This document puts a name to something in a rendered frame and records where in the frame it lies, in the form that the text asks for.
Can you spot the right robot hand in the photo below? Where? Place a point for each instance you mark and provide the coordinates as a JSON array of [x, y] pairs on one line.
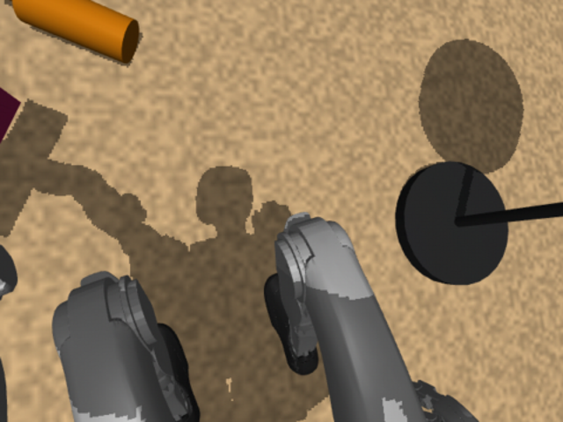
[[445, 408]]

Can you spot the floor lamp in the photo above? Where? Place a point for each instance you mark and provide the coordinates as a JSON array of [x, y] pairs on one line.
[[452, 224]]

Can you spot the left robot arm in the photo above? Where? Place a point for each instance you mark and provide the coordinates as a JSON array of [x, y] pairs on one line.
[[8, 281]]

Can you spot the left robot foot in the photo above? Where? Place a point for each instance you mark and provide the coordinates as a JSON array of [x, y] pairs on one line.
[[180, 371]]

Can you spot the right robot foot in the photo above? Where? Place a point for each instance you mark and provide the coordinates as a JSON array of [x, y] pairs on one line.
[[280, 321]]

